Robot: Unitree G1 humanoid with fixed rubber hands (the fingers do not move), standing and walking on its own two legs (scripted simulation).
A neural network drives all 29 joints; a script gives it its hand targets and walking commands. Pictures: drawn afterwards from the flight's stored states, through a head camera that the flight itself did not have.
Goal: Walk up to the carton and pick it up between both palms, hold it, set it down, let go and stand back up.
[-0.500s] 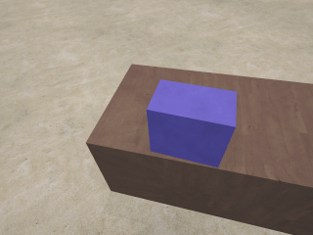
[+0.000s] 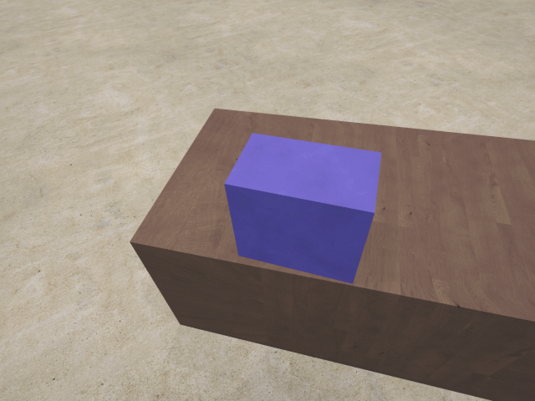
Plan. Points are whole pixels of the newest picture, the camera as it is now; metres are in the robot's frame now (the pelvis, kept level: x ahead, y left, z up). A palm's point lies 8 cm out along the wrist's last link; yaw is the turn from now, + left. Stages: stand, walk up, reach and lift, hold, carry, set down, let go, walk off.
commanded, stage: walk up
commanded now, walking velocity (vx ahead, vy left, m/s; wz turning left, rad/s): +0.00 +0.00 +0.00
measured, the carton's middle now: (303, 209) +0.53 -0.05 -0.09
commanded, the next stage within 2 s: none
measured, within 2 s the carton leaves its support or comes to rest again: neither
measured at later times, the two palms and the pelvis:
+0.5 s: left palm out of the picture -0.03 +0.22 -0.12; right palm out of the picture +0.01 -0.23 -0.14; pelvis +0.03 +0.00 +0.01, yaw -3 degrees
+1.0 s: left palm out of the picture +0.07 +0.26 -0.14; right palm out of the picture +0.07 -0.16 -0.14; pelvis +0.09 +0.05 +0.01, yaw -4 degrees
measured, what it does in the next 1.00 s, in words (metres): walks ahead: left foot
